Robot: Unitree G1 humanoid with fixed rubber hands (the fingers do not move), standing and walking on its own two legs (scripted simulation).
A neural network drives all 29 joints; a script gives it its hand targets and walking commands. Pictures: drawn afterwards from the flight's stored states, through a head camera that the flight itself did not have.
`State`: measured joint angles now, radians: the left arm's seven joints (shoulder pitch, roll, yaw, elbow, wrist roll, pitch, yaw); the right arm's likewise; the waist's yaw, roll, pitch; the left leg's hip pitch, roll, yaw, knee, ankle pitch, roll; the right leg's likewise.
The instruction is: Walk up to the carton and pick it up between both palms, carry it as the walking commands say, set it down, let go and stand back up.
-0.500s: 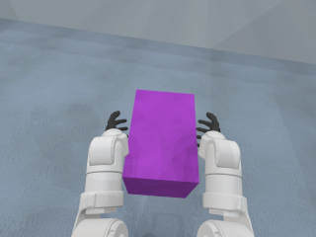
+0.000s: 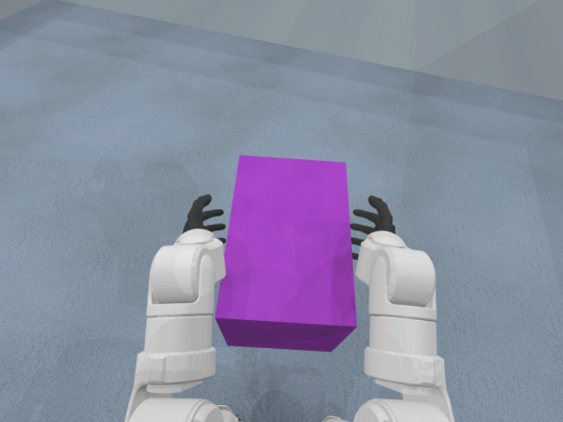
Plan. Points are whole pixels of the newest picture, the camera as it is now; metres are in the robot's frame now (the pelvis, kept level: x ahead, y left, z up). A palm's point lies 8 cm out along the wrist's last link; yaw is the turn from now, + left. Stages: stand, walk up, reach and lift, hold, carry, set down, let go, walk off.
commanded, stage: carry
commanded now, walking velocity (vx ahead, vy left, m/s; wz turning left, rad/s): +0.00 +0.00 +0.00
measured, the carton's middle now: (286, 255) +0.37 +0.00 +0.00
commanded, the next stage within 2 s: none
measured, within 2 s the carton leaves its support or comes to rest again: neither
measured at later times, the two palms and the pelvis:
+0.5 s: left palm (171, 233) +0.33 +0.15 +0.11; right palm (359, 229) +0.34 -0.09 +0.12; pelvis +0.01 +0.02 +0.01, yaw +1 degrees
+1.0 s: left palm (178, 239) +0.33 +0.15 +0.09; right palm (363, 238) +0.34 -0.10 +0.10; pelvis +0.01 +0.02 +0.01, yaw +0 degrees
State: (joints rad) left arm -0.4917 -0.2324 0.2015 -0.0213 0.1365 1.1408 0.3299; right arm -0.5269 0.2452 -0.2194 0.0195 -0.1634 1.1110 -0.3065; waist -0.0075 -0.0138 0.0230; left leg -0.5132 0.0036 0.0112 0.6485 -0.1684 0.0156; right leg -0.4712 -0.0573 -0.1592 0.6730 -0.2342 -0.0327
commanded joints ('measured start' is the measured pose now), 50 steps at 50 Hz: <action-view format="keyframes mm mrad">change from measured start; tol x8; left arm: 1 -772 -1011 -598 -190 -386 -72 -251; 6 -682 -1026 -594 -136 -389 -73 -261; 9 -782 -1008 -588 -93 -384 -77 -255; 13 -622 -1014 -596 -136 -367 -55 -264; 16 -821 -1006 -599 -131 -391 -71 -263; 50 -576 -1061 -607 -103 -370 -94 -339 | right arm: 1 -610 1012 544 -103 358 -34 232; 7 -546 1017 556 -102 342 -36 227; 9 -667 986 539 -74 343 -44 224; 13 -450 1020 529 -32 331 -17 241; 16 -633 1001 515 -35 335 -36 235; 50 -446 1059 588 -65 325 -65 300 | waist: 1 11 56 -621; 6 16 -94 -618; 11 6 132 -596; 21 12 8 -567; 50 13 2 -575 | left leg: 1 142 121 -115 -159 -50 19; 6 102 38 10 7 -96 -5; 10 261 112 -84 -146 83 33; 13 237 196 -213 -260 -6 58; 27 199 101 -70 -210 20 3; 32 248 117 -76 -183 187 14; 50 229 101 -54 -179 94 19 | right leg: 1 271 -103 175 -183 -183 -17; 5 339 -218 265 -263 -26 -89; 8 282 -193 182 -207 57 -72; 11 141 -77 100 -121 -188 0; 17 298 -83 144 -183 -115 -8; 27 277 -88 134 -212 -101 -12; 32 301 -85 116 -178 34 -7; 50 312 -91 130 -196 15 -15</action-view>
